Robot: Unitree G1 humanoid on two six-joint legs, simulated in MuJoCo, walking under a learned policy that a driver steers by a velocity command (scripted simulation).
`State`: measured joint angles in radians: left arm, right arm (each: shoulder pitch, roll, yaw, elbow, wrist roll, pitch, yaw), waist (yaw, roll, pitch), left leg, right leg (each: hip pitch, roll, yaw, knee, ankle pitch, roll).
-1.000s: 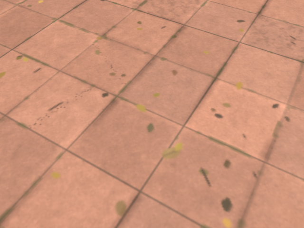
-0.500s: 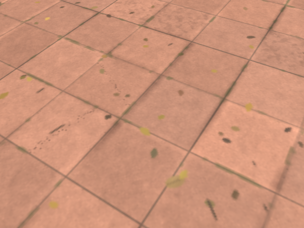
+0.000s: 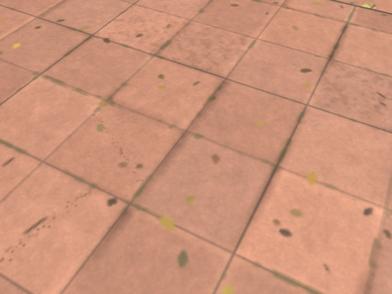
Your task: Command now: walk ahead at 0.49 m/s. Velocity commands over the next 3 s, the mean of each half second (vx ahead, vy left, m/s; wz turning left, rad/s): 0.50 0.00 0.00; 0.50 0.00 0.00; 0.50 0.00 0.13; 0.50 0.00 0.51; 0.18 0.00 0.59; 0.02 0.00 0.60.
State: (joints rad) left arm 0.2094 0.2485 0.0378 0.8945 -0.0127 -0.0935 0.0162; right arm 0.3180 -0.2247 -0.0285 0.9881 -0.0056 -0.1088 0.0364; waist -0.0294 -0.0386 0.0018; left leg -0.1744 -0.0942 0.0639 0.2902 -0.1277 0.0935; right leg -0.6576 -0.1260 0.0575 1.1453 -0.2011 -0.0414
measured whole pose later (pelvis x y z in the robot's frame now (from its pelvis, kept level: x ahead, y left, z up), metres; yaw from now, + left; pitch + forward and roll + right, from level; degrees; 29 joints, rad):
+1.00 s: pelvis +0.55 -0.01 -0.01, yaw +1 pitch +2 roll +0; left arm 0.31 0.25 0.05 0.97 -0.02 -0.10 0.00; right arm 0.16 -0.24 -0.05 0.90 0.00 -0.10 0.04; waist 0.01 -0.03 0.03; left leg -0.36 -0.03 0.06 0.48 -0.15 0.07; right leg -0.39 -0.04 0.03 1.18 -0.37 -0.05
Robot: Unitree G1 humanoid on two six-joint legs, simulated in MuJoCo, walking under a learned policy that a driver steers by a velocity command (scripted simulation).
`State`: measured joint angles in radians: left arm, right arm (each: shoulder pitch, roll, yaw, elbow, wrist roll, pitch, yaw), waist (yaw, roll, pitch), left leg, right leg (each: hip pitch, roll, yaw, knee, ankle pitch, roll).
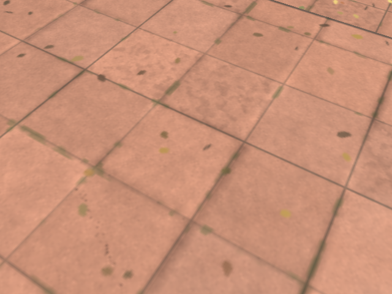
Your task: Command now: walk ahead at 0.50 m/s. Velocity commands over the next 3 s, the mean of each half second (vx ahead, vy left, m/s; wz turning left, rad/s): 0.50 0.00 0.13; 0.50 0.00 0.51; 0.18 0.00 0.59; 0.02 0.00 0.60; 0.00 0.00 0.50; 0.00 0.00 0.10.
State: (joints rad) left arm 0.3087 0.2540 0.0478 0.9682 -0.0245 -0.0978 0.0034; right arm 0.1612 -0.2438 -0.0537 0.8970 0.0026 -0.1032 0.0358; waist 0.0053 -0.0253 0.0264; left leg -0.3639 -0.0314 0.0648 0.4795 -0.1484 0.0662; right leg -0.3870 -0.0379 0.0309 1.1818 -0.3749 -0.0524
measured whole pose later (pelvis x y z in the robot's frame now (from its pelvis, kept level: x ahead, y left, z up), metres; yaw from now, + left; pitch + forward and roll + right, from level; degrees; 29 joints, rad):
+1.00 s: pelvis +0.51 +0.03 -0.02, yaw +22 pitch +2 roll -2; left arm 0.30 0.27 0.09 0.96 -0.01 -0.05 0.02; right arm 0.05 -0.25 -0.09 0.76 0.02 -0.03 0.05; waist 0.03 0.01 0.05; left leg -0.51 0.02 0.07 0.64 -0.15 0.11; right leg 0.01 -0.13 -0.28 0.61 -0.46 0.06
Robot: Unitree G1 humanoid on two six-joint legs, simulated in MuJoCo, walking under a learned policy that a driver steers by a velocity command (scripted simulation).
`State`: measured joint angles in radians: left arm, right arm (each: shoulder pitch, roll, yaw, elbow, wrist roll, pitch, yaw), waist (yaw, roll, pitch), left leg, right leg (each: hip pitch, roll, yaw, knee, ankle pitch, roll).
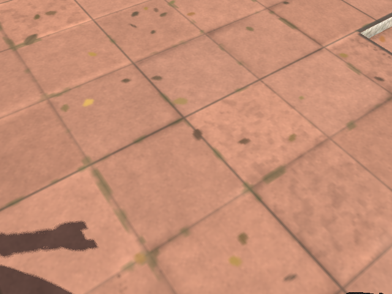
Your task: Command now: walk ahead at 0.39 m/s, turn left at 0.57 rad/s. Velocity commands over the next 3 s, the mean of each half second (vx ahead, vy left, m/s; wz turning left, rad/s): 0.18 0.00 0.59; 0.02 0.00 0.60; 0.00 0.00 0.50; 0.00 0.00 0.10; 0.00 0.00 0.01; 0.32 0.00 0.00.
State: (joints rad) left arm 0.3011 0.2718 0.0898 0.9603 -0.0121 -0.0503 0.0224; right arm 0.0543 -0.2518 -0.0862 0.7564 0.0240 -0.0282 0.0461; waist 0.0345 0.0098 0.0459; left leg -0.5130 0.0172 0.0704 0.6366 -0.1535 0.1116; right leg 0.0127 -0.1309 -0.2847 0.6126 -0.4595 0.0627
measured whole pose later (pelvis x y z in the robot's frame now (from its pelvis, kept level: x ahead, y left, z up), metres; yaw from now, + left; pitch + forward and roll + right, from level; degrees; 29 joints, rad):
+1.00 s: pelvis +0.18 +0.03 +0.02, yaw +36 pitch +2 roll -2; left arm 0.11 0.32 0.09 0.75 0.00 0.02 0.03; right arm 0.21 -0.30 -0.08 0.63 -0.01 0.04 0.00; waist 0.00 -0.05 0.05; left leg -0.32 -0.01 -0.02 0.58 -0.29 0.04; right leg -0.49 -0.06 -0.02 0.95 -0.49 0.05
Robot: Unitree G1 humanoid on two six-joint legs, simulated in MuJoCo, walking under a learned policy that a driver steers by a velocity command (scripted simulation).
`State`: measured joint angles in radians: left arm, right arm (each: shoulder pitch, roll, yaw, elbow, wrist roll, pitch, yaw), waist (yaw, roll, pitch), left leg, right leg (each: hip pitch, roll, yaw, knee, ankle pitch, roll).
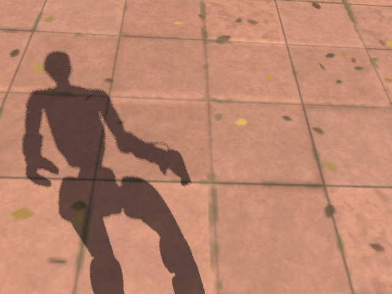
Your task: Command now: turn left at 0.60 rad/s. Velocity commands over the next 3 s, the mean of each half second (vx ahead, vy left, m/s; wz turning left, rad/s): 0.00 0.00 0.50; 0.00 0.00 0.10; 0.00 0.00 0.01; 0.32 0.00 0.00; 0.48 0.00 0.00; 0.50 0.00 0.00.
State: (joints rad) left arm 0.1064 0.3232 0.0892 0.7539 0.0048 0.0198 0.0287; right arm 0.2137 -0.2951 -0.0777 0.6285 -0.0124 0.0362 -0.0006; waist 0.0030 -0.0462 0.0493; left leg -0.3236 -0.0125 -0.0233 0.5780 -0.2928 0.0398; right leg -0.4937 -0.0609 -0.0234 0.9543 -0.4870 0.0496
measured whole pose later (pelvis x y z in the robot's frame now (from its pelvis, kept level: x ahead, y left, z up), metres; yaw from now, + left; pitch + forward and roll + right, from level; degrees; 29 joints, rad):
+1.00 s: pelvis +0.00 +0.01 +0.00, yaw +15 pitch -1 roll +0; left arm 0.20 0.26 0.03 0.81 0.01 -0.01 0.01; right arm 0.21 -0.22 -0.03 0.72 -0.02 0.01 -0.02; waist 0.02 -0.01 0.03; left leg -0.20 -0.02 -0.07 0.54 -0.32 0.00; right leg -0.22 -0.03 0.03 0.52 -0.28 0.05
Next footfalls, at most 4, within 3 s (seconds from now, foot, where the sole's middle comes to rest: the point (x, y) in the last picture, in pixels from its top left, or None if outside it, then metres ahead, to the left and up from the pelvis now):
0.40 right None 0.08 -0.12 -0.77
0.70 left None -0.01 0.13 -0.77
2.14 left None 0.39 0.21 -0.77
2.68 right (174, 211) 0.74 0.06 -0.77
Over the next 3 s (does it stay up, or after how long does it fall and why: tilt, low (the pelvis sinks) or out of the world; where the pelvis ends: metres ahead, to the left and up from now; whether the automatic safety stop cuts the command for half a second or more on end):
stays up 0.71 0.13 0.02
